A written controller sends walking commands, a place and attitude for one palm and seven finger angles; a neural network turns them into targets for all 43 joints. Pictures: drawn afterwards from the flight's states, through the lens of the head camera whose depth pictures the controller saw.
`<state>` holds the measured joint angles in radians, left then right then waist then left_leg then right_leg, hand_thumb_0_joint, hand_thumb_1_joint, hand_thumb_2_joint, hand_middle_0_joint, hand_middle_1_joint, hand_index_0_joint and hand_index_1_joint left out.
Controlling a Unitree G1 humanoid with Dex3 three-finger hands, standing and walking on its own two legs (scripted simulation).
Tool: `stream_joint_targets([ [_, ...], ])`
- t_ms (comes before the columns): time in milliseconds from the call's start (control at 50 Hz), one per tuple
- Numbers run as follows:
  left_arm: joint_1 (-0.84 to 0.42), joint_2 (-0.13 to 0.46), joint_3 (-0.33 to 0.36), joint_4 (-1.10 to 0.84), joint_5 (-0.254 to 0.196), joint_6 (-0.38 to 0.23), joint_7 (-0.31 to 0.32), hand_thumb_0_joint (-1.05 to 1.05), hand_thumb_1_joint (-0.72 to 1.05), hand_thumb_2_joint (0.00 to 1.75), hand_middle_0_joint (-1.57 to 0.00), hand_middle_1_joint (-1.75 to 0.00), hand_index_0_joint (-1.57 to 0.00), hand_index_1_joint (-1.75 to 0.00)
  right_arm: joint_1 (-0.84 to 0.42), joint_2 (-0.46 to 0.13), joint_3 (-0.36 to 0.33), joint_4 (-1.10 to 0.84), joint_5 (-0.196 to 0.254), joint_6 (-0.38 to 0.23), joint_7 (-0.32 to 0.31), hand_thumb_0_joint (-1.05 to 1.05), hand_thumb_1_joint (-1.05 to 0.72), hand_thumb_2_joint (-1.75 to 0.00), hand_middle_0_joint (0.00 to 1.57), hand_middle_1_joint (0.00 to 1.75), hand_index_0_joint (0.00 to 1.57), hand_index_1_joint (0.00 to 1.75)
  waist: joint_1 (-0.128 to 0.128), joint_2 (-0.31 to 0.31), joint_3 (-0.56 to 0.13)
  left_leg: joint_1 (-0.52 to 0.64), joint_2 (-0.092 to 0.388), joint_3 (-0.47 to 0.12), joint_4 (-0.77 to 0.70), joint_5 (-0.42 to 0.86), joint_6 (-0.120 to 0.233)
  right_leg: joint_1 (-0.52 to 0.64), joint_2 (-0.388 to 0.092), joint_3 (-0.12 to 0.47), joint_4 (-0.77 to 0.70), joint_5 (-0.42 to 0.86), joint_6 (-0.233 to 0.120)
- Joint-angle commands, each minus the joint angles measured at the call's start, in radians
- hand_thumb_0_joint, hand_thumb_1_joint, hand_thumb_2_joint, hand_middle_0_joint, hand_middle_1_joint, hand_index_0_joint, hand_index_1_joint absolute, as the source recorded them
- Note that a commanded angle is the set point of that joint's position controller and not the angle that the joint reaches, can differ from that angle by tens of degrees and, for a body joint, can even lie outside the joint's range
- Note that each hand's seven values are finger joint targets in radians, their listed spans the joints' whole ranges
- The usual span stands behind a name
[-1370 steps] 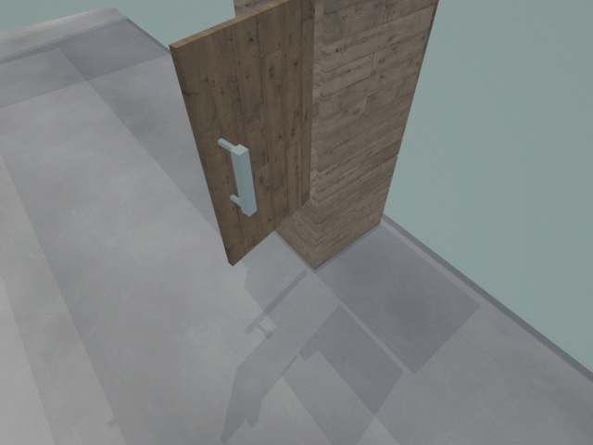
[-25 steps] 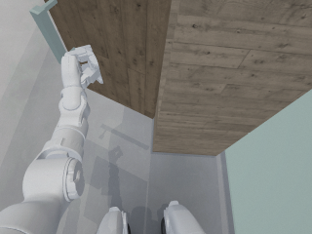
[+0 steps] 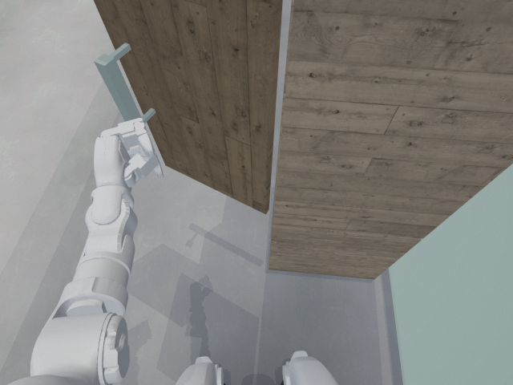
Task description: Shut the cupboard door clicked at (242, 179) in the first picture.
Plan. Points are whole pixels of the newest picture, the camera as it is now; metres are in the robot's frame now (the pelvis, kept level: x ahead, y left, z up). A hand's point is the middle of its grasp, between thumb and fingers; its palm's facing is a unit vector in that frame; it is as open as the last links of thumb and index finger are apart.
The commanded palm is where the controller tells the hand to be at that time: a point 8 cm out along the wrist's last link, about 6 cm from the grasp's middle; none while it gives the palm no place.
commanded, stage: draw the hand back to the body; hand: left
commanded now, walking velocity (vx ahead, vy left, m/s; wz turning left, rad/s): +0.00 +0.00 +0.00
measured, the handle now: (131, 91) +0.65 +0.22 +0.03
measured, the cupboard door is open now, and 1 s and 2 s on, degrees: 67 67 67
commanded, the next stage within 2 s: step back with the hand held close in 1.32 s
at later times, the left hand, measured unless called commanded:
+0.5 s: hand (52, 219) +0.31 +0.22 +0.15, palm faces +0.23 -0.94 -0.25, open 3.3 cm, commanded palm +0.27 +0.26 +0.17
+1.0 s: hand out of the picture +0.20 +0.29 +0.23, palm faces +0.50 -0.74 -0.45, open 6.6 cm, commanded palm +0.16 +0.31 +0.24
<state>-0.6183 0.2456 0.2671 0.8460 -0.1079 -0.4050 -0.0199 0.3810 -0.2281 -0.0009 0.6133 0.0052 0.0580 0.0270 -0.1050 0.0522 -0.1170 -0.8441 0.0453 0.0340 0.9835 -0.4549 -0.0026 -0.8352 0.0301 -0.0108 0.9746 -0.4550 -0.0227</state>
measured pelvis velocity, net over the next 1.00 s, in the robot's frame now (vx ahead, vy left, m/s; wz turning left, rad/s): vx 0.03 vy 0.01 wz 0.03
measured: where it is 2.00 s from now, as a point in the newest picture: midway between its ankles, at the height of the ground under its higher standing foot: outside the picture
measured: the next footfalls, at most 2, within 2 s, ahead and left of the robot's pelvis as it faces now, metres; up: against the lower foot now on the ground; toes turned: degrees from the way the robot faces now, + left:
none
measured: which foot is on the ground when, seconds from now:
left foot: down 0.00-1.00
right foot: down 0.00-1.00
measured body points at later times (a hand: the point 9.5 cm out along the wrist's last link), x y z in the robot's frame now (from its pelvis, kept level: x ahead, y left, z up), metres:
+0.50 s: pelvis +0.02 +0.01 +0.06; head +0.02 -0.01 +0.51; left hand +0.30 +0.26 +0.16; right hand +0.22 -0.22 -0.02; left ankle +0.01 +0.12 -0.68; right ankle +0.00 -0.11 -0.68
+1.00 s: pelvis +0.03 +0.01 +0.07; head +0.01 -0.02 +0.51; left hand +0.17 +0.32 +0.25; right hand +0.22 -0.20 -0.03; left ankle +0.01 +0.12 -0.68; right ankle +0.00 -0.11 -0.68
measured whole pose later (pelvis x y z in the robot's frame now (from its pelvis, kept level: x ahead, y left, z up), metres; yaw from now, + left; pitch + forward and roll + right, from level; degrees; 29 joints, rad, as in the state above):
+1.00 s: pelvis +0.03 +0.01 +0.07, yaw +2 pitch -3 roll +0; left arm 0.48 0.36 0.36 -0.38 -0.06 -0.06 0.11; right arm 0.22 -0.22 0.02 0.63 0.01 -0.06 -0.07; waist 0.07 0.08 -0.02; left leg -0.10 0.00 0.02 0.42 -0.26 0.01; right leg -0.08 0.00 -0.02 0.40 -0.27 -0.01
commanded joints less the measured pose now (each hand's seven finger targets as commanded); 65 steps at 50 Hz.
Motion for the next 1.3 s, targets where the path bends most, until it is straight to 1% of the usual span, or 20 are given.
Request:
stream_joint_targets([
  [0, -0.279, 0.154, -0.037, -0.401, -0.053, -0.044, -0.033, 0.0, 0.9, 0.9, -1.3, -1.5, -1.3, -1.5, 0.025, -0.144, -0.049, -0.11, 0.02, -0.065, -0.038, 0.0, -0.9, -0.9, 0.2, 0.3, 0.2, 0.3, 0.01, -0.061, -0.4, 0.285, -0.045, -0.002, -0.168, 0.292, 0.035, 0.387, 0.008, 0.003, -0.201, 0.464, 0.023],
  [80, -0.126, 0.149, -0.049, -0.445, -0.075, -0.012, -0.06, 0.0, 0.9, 0.9, -1.3, -1.5, -1.3, -1.5, -0.013, -0.145, -0.048, -0.104, 0.027, -0.095, -0.051, 0.0, -0.9, -0.9, 0.2, 0.3, 0.2, 0.3, 0.031, -0.015, -0.298, 0.348, -0.047, -0.002, -0.225, 0.246, 0.034, 0.379, 0.006, -0.003, -0.265, 0.371, 0.018],
  [120, -0.05, 0.152, -0.048, -0.468, -0.088, 0.01, -0.078, 0.0, 0.9, 0.9, -1.3, -1.5, -1.3, -1.5, -0.042, -0.142, -0.041, -0.109, 0.031, -0.104, -0.055, 0.0, -0.9, -0.9, 0.2, 0.3, 0.2, 0.3, 0.047, -0.039, -0.269, 0.356, -0.046, -0.006, -0.256, 0.242, 0.033, 0.408, -0.001, -0.005, -0.283, 0.359, 0.018],
  [160, 0.017, 0.15, -0.048, -0.523, -0.104, 0.031, -0.099, 0.0, 0.9, 0.9, -1.24, -1.44, -1.24, -1.44, -0.076, -0.138, -0.039, -0.122, 0.036, -0.116, -0.059, 0.0, -0.9, -0.9, 0.2, 0.3, 0.2, 0.3, 0.062, -0.009, -0.249, 0.389, -0.046, -0.003, -0.279, 0.258, 0.032, 0.428, -0.004, -0.006, -0.298, 0.375, 0.015],
  [200, 0.084, 0.186, -0.013, -0.599, -0.122, 0.044, -0.111, 0.0, 0.9, 0.9, -1.19, -1.38, -1.19, -1.38, -0.101, -0.136, -0.033, -0.138, 0.041, -0.125, -0.064, 0.0, -0.9, -0.9, 0.2, 0.3, 0.2, 0.3, 0.085, -0.027, -0.263, 0.41, -0.046, -0.007, -0.301, 0.288, 0.032, 0.475, -0.007, -0.008, -0.303, 0.402, 0.015],
  [220, 0.117, 0.162, -0.031, -0.623, -0.13, 0.058, -0.12, 0.0, 0.9, 0.9, -1.16, -1.35, -1.16, -1.35, -0.12, -0.132, -0.031, -0.146, 0.042, -0.132, -0.067, 0.0, -0.9, -0.9, 0.2, 0.3, 0.2, 0.3, 0.086, -0.028, -0.243, 0.421, -0.045, -0.006, -0.311, 0.29, 0.032, 0.482, -0.007, -0.013, -0.309, 0.406, 0.015],
  [240, 0.122, 0.214, -0.089, -0.712, -0.009, 0.095, -0.038, 0.0, 0.9, 0.9, -1.13, -1.32, -1.13, -1.32, -0.177, -0.103, -0.036, -0.167, 0.045, -0.098, -0.089, 0.0, -0.9, -0.9, 0.2, 0.3, 0.2, 0.3, 0.097, -0.022, -0.259, 0.491, -0.05, 0.006, -0.36, 0.303, 0.033, 0.524, -0.034, 0.035, -0.369, 0.401, 0.016],
  [260, 0.18, 0.175, -0.1, -0.748, -0.006, 0.133, 0.005, 0.0, 0.9, 0.9, -1.11, -1.29, -1.11, -1.29, -0.188, -0.101, -0.036, -0.178, 0.042, -0.087, -0.103, 0.0, -0.9, -0.9, 0.2, 0.3, 0.2, 0.3, 0.089, -0.025, -0.21, 0.509, -0.045, 0.003, -0.387, 0.296, 0.032, 0.532, -0.035, 0.023, -0.394, 0.38, 0.016],
  [340, 0.241, 0.2, -0.094, -0.85, 0.033, 0.214, 0.087, 0.0, 0.9, 0.9, -1.0, -1.17, -1.0, -1.17, -0.242, -0.106, -0.016, -0.174, 0.042, -0.075, -0.135, 0.0, -0.9, -0.9, 0.2, 0.3, 0.2, 0.3, 0.092, -0.051, -0.119, 0.603, -0.037, -0.006, -0.469, 0.317, 0.036, 0.567, -0.03, 0.001, -0.471, 0.372, 0.013],
  [380, 0.319, 0.203, -0.086, -0.895, 0.034, 0.242, 0.101, 0.0, 0.9, 0.9, -0.94, -1.11, -0.94, -1.11, -0.257, -0.105, -0.014, -0.172, 0.037, -0.078, -0.143, 0.0, -0.9, -0.9, 0.2, 0.3, 0.2, 0.3, 0.103, -0.065, -0.114, 0.646, -0.032, -0.005, -0.499, 0.357, 0.038, 0.628, -0.034, -0.003, -0.496, 0.405, 0.01],
  [420, 0.364, 0.177, -0.099, -0.954, 0.039, 0.26, 0.107, 0.0, 0.9, 0.9, -0.89, -1.05, -0.89, -1.05, -0.277, -0.092, -0.002, -0.175, 0.034, -0.086, -0.143, 0.0, -0.9, -0.9, 0.2, 0.3, 0.2, 0.3, 0.11, 0.011, -0.091, 0.697, -0.031, -0.003, -0.532, 0.394, 0.031, 0.649, -0.033, -0.012, -0.516, 0.42, 0.007],
  [560, 0.576, 0.19, -0.05, -1.141, 0.048, 0.306, 0.118, 0.0, 0.9, 0.9, -0.69, -0.84, -0.69, -0.84, -0.299, -0.086, 0.012, -0.179, 0.013, -0.115, -0.125, 0.0, -0.9, -0.9, 0.2, 0.3, 0.2, 0.3, 0.13, 0.02, -0.037, 0.777, -0.023, -0.004, -0.594, 0.514, 0.02, 0.729, -0.03, -0.029, -0.577, 0.497, 0.007],
  [740, 0.778, 0.262, 0.087, -1.319, 0.051, 0.314, 0.129, 0.0, 0.9, 0.9, -0.45, -0.57, -0.45, -0.57, -0.317, -0.081, 0.012, -0.175, -0.002, -0.14, -0.116, 0.0, -0.9, -0.9, 0.2, 0.3, 0.2, 0.3, 0.156, -0.003, -0.011, 0.787, -0.025, -0.003, -0.613, 0.539, 0.018, 0.763, -0.031, -0.033, -0.605, 0.505, 0.013],
  [860, 0.946, 0.296, 0.175, -1.426, 0.047, 0.3, 0.142, 0.0, 0.9, 0.9, -0.28, -0.39, -0.28, -0.39, -0.317, -0.077, -0.001, -0.164, -0.003, -0.171, -0.11, 0.0, -0.9, -0.9, 0.2, 0.3, 0.2, 0.3, 0.169, 0.031, 0.002, 0.777, -0.021, -0.002, -0.605, 0.56, 0.018, 0.769, -0.036, -0.031, -0.603, 0.505, 0.015],
  [920, 1.021, 0.324, 0.232, -1.453, 0.042, 0.286, 0.145, 0.0, 0.9, 0.9, -0.2, -0.3, -0.2, -0.3, -0.32, -0.077, -0.008, -0.159, -0.002, -0.184, -0.111, 0.0, -0.9, -0.9, 0.2, 0.3, 0.2, 0.3, 0.176, -0.001, 0.02, 0.759, -0.021, 0.003, -0.604, 0.521, 0.021, 0.76, -0.037, -0.029, -0.607, 0.48, 0.018],
  [980, 0.993, 0.253, 0.16, -1.384, 0.047, 0.287, 0.138, 0.0, 0.9, 0.9, -0.2, -0.3, -0.2, -0.3, -0.31, -0.09, -0.014, -0.138, 0.002, -0.193, -0.114, 0.0, -0.9, -0.9, 0.2, 0.3, 0.2, 0.3, 0.153, -0.02, 0.112, 0.741, -0.018, 0.007, -0.616, 0.438, 0.025, 0.694, -0.038, -0.025, -0.636, 0.399, 0.021],
  [1100, 0.944, 0.295, 0.188, -1.389, 0.048, 0.267, 0.145, 0.0, 0.9, 0.9, -0.2, -0.3, -0.2, -0.3, -0.319, -0.094, -0.02, -0.138, 0.0, -0.208, -0.13, 0.0, -0.9, -0.9, 0.2, 0.3, 0.2, 0.3, 0.167, -0.042, 0.067, 0.757, -0.027, 0.005, -0.626, 0.367, 0.039, 0.702, -0.044, -0.012, -0.646, 0.318, 0.023],
  [1140, 0.949, 0.303, 0.195, -1.421, 0.05, 0.259, 0.148, 0.0, 0.9, 0.9, -0.2, -0.3, -0.2, -0.3, -0.322, -0.088, -0.018, -0.137, -0.001, -0.216, -0.131, 0.0, -0.9, -0.9, 0.2, 0.3, 0.2, 0.3, 0.173, 0.0, 0.037, 0.763, -0.032, 0.009, -0.619, 0.388, 0.038, 0.723, -0.044, -0.01, -0.638, 0.343, 0.02],
  [1220, 0.973, 0.311, 0.208, -1.434, 0.05, 0.252, 0.151, 0.0, 0.9, 0.9, -0.2, -0.3, -0.2, -0.3, -0.325, -0.08, -0.014, -0.132, -0.001, -0.227, -0.128, 0.0, -0.9, -0.9, 0.2, 0.3, 0.2, 0.3, 0.175, 0.044, 0.068, 0.751, -0.031, 0.011, -0.62, 0.398, 0.03, 0.723, -0.042, -0.009, -0.642, 0.36, 0.017],
  [1280, 0.996, 0.318, 0.226, -1.405, 0.048, 0.256, 0.148, 0.0, 0.9, 0.9, -0.2, -0.3, -0.2, -0.3, -0.32, -0.085, -0.016, -0.128, -0.003, -0.228, -0.128, 0.0, -0.9, -0.9, 0.2, 0.3, 0.2, 0.3, 0.177, 0.014, 0.089, 0.741, -0.027, 0.01, -0.622, 0.408, 0.028, 0.719, -0.038, -0.011, -0.649, 0.37, 0.018],
])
